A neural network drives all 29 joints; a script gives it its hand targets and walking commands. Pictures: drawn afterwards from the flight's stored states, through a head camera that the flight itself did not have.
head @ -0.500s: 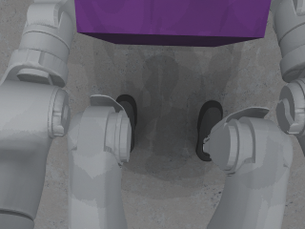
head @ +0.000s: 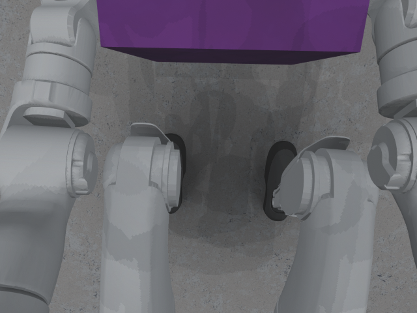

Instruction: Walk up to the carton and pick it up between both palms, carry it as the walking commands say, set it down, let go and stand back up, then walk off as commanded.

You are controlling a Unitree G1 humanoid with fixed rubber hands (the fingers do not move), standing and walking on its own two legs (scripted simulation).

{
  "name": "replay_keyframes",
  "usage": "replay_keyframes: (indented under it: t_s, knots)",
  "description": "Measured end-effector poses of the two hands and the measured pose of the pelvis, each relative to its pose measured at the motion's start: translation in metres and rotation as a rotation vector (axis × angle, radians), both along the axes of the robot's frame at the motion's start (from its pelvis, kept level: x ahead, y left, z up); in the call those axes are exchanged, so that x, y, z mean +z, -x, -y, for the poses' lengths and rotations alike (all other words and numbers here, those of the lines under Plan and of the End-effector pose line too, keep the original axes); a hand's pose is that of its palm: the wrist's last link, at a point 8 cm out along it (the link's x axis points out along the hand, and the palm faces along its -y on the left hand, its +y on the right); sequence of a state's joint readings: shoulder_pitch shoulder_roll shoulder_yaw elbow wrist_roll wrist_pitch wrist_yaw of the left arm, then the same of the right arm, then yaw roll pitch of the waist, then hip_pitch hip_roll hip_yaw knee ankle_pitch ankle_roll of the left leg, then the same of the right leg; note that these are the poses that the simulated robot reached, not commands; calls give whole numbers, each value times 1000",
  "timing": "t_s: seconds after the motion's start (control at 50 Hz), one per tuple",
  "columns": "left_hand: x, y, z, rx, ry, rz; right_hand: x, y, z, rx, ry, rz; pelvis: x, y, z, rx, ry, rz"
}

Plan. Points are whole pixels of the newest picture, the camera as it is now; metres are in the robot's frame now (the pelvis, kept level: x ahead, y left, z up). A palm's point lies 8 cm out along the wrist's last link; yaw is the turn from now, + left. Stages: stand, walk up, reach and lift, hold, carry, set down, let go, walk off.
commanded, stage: reach and lift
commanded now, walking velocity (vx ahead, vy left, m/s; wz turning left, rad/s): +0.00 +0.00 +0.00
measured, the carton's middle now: (227, 3) +0.52 +0.03 -0.20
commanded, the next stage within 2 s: none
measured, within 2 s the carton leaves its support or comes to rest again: neither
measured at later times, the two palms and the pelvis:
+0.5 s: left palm out of the picture +0.53 +0.21 -0.09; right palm out of the picture +0.57 -0.15 -0.07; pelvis -0.01 +0.00 +0.03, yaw +0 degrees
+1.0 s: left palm out of the picture +0.51 +0.22 -0.03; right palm out of the picture +0.55 -0.15 -0.01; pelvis -0.02 +0.00 +0.08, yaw +0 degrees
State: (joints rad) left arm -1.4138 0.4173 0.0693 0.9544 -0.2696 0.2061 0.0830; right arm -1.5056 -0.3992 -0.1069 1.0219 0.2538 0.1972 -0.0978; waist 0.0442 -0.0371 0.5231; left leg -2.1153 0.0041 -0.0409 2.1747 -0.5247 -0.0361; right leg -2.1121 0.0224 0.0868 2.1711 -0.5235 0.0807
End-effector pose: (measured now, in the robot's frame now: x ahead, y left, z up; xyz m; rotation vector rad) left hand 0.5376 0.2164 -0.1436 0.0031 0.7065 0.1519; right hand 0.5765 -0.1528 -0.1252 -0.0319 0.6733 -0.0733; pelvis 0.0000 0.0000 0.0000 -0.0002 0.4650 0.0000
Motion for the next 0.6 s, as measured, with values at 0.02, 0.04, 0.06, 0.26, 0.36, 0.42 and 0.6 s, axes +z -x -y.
replay_keyframes:
  t_s: [0.02, 0.04, 0.06, 0.26, 0.36, 0.42, 0.6]
  knots:
    - [3, -1, 0, 2, 3, 4, 4, -2, 0, 1, 2, 5, 1, 0, 0, 1, 1, 1]
    - [6, -3, 0, 3, 6, 7, 7, -3, 0, 3, 3, 7, 2, 0, 0, 2, 1, 1]
    - [8, -4, 0, 2, 7, 9, 10, -5, 0, 5, 6, 10, 3, 0, 0, 2, 1, 1]
    - [18, 2, 3, -11, -6, 4, 18, 3, 3, 12, 10, 7, 14, 0, 1, 0, 3, -2]
    - [37, 7, 2, -3, -10, 7, 34, 7, 2, 13, 3, 11, 23, 4, 2, -1, -1, 11]
    - [46, 8, 2, 3, 1, 6, 43, 8, 2, 9, -4, 11, 27, 7, 3, -4, -4, 16]
    - [66, 5, 2, -5, 3, 31, 65, 6, 3, 8, -5, 37, 36, 13, 4, -6, 0, 19]
